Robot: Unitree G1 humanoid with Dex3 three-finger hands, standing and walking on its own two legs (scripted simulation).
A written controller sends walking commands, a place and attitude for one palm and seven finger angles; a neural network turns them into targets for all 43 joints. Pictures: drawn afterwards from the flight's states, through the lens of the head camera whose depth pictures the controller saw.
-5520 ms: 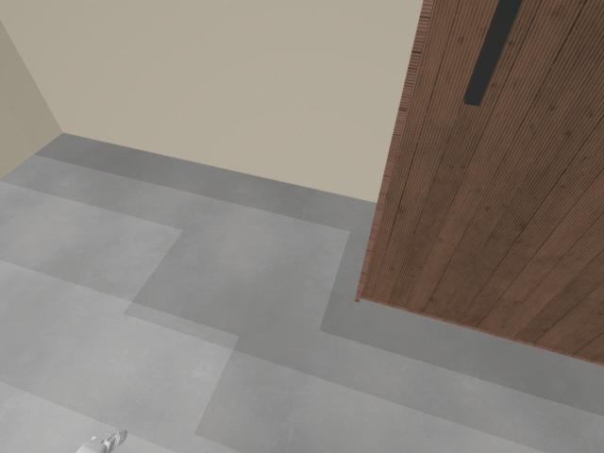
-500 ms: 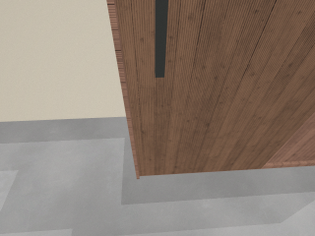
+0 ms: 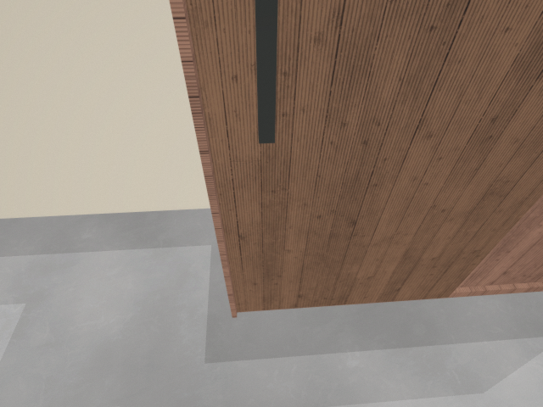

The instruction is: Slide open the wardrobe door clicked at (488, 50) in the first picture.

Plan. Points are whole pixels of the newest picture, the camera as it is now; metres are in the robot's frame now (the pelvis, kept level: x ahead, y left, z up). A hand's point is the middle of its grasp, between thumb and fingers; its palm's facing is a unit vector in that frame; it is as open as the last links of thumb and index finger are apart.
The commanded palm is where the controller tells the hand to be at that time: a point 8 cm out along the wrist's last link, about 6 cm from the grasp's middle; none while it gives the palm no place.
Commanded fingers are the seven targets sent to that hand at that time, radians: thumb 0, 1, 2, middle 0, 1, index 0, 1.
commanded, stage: look again from close up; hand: left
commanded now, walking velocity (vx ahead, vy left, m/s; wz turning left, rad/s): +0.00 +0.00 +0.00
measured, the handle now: (265, 50) +0.54 +0.04 +0.26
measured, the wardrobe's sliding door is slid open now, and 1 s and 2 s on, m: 0.00 0.00 0.00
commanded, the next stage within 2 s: shuffle to correct the standing spot in 0.54 s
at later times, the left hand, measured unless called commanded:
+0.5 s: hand out of the picture +0.03 +0.19 -0.17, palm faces +0.00 -0.97 -0.23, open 7.4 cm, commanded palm none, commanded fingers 0.00 0.90 0.90 -0.20 -0.30 -0.20 -0.30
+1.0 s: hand out of the picture +0.00 +0.14 -0.18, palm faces +0.06 -0.98 -0.17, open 7.4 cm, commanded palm none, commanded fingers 0.00 0.90 0.90 -0.20 -0.30 -0.20 -0.30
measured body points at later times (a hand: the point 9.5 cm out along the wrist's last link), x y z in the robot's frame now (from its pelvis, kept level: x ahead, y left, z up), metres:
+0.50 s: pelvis +0.01 -0.01 +0.00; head +0.02 -0.01 +0.45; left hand +0.03 +0.24 -0.15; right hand +0.05 -0.25 -0.15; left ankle +0.00 +0.10 -0.74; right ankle -0.03 -0.10 -0.74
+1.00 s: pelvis +0.03 -0.03 -0.01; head +0.05 -0.03 +0.44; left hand +0.00 +0.19 -0.17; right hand +0.02 -0.25 -0.17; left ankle +0.00 +0.10 -0.74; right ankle -0.03 -0.10 -0.74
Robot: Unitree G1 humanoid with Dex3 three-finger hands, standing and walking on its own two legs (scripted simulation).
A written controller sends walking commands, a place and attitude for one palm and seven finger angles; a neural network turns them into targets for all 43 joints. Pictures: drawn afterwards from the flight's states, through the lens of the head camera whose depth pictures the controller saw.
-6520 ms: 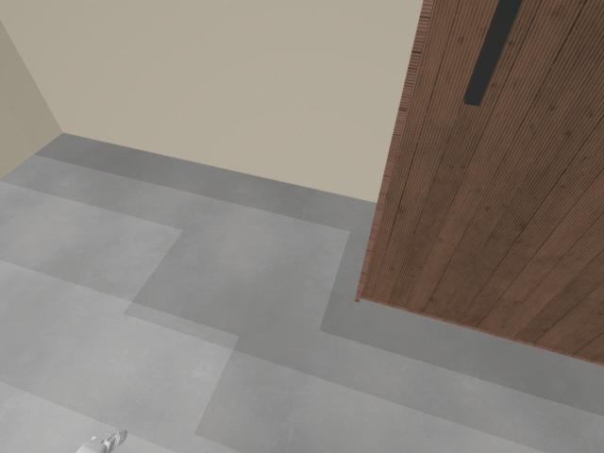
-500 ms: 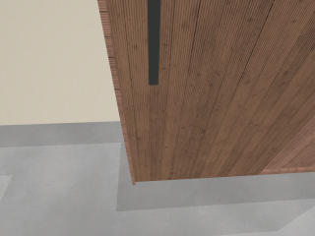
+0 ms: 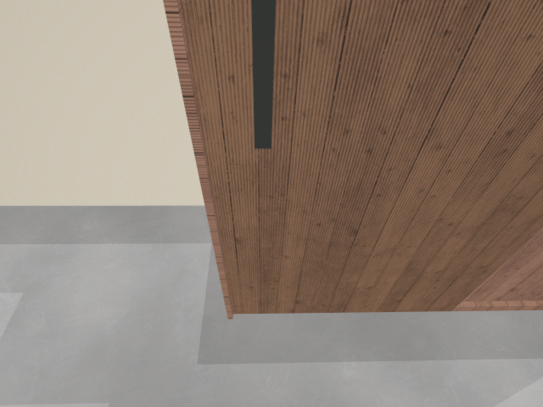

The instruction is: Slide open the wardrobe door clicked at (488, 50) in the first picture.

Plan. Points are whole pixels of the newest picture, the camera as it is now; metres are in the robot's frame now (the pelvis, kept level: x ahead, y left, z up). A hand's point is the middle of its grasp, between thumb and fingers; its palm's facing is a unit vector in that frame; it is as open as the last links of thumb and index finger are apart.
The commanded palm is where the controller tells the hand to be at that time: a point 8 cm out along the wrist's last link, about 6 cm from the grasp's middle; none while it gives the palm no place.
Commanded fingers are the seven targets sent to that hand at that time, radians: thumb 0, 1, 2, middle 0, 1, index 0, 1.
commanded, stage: shuffle to correct the standing spot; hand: left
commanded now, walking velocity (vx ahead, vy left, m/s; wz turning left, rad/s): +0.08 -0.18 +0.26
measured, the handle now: (263, 50) +0.51 +0.05 +0.27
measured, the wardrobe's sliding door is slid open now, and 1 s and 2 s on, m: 0.00 0.00 0.00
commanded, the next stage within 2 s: come to a stop and stand still in 0.54 s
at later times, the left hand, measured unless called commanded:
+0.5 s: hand out of the picture +0.06 +0.13 -0.17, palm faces +0.09 -0.98 -0.16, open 7.3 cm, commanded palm none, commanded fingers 0.00 0.90 0.90 -0.20 -0.30 -0.20 -0.30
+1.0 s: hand out of the picture +0.09 +0.04 -0.17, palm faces +0.14 -0.97 -0.21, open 7.3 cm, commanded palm none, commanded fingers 0.00 0.90 0.90 -0.20 -0.30 -0.20 -0.30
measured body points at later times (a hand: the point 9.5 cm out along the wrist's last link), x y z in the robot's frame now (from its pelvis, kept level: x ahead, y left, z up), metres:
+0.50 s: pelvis +0.06 -0.05 +0.01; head +0.08 -0.03 +0.46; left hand +0.06 +0.18 -0.16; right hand +0.07 -0.27 -0.14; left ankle +0.05 +0.08 -0.73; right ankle +0.07 -0.21 -0.67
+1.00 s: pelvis +0.06 -0.15 +0.01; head +0.10 -0.14 +0.45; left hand +0.08 +0.09 -0.15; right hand +0.16 -0.37 -0.15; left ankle +0.03 -0.05 -0.70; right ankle +0.11 -0.23 -0.73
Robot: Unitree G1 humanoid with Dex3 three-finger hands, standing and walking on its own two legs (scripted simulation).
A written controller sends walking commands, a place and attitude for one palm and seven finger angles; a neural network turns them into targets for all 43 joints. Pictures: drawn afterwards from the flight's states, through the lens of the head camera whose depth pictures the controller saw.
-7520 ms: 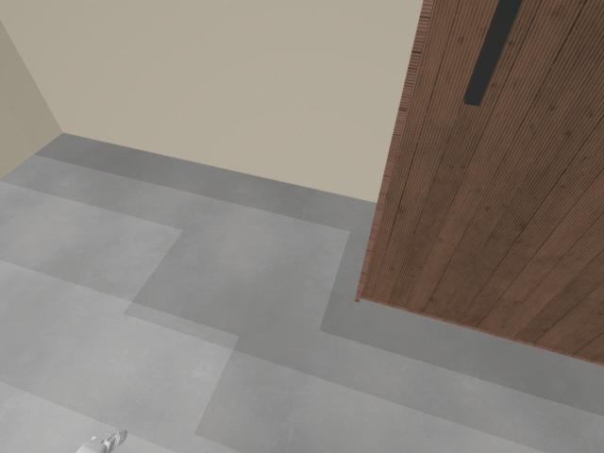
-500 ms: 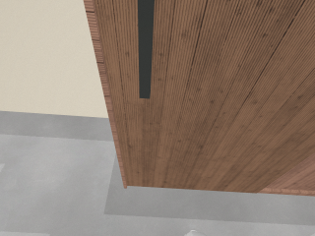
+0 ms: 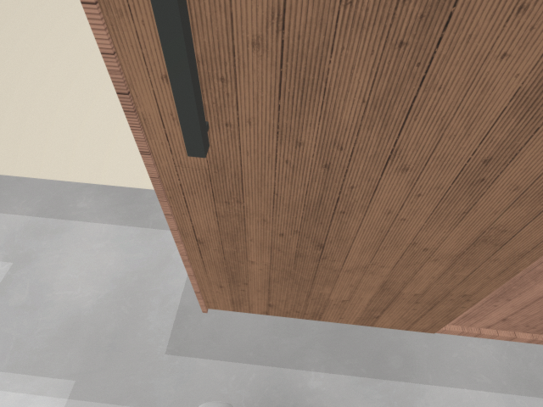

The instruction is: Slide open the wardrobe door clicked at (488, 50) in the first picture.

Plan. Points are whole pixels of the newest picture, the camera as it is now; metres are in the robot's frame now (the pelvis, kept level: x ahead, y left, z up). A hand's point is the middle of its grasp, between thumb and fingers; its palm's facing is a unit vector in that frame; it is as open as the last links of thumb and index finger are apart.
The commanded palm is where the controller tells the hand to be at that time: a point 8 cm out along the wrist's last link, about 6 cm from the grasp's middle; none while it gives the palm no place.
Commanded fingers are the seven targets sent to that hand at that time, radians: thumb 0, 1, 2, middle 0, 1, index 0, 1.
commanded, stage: come to a stop and stand still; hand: left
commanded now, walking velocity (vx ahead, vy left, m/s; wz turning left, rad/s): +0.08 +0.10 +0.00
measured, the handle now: (185, 51) +0.46 +0.16 +0.27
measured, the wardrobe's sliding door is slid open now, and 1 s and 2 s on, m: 0.00 0.00 0.00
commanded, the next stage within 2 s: look again from close up in 1.16 s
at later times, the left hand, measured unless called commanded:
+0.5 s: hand out of the picture +0.01 +0.20 -0.17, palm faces +0.02 -0.98 -0.21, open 7.3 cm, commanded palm none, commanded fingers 0.00 0.90 0.90 -0.20 -0.30 -0.20 -0.30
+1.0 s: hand out of the picture +0.04 +0.18 -0.16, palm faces +0.00 -0.97 -0.25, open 7.3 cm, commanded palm none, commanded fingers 0.00 0.90 0.90 -0.20 -0.30 -0.20 -0.30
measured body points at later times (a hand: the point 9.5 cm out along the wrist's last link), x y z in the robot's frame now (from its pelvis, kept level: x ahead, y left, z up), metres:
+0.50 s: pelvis -0.02 +0.02 +0.00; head +0.01 +0.01 +0.45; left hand +0.01 +0.25 -0.15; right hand -0.05 -0.19 -0.16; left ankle -0.04 +0.14 -0.74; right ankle -0.04 -0.07 -0.74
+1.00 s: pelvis +0.00 -0.01 +0.00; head +0.01 -0.03 +0.45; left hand +0.04 +0.23 -0.15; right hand +0.00 -0.22 -0.17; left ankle -0.04 +0.14 -0.74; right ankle -0.04 -0.07 -0.74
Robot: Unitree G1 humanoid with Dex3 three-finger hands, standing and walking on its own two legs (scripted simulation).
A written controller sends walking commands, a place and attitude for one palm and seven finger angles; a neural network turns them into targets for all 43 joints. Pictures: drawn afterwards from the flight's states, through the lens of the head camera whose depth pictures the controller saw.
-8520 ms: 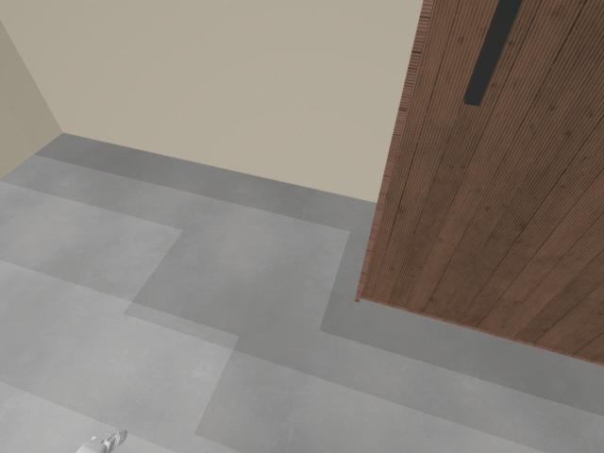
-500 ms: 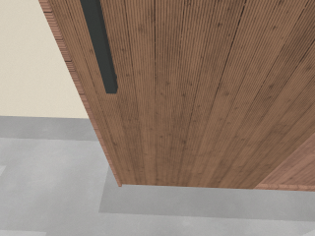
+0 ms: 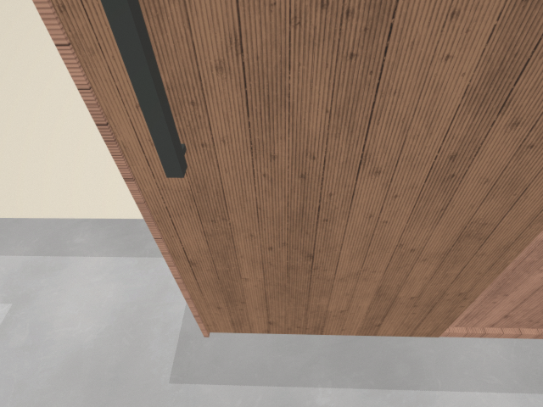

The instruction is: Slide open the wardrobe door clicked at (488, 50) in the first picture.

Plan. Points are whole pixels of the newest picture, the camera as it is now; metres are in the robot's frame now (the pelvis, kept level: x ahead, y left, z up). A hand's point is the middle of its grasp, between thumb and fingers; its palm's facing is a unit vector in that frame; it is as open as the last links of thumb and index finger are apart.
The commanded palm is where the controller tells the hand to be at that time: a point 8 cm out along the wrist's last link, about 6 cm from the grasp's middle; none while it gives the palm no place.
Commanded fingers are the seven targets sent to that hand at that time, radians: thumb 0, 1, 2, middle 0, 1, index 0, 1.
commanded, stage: come to a stop and stand still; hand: left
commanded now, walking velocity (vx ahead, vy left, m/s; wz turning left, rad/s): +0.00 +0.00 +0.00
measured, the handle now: (154, 80) +0.46 +0.17 +0.27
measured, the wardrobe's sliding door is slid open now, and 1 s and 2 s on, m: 0.00 0.00 0.00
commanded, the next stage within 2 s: look again from close up in 0.16 s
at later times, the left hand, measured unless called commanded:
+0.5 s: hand out of the picture +0.00 +0.19 -0.17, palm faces +0.01 -0.98 -0.19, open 7.4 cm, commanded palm none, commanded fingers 0.00 0.90 0.90 -0.20 -0.30 -0.20 -0.30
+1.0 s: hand out of the picture +0.01 +0.22 -0.17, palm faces +0.00 -0.98 -0.22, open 7.4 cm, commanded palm none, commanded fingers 0.00 0.90 0.90 -0.20 -0.30 -0.20 -0.30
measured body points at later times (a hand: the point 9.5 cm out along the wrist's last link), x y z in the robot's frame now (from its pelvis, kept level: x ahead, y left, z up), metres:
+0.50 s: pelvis -0.01 +0.02 +0.00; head +0.01 +0.02 +0.45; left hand +0.00 +0.24 -0.16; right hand +0.00 -0.20 -0.16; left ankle -0.04 +0.14 -0.74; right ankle -0.04 -0.07 -0.74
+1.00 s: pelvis -0.01 +0.03 +0.00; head +0.01 +0.03 +0.45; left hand +0.01 +0.27 -0.15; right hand +0.00 -0.20 -0.16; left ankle -0.04 +0.14 -0.74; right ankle -0.04 -0.07 -0.74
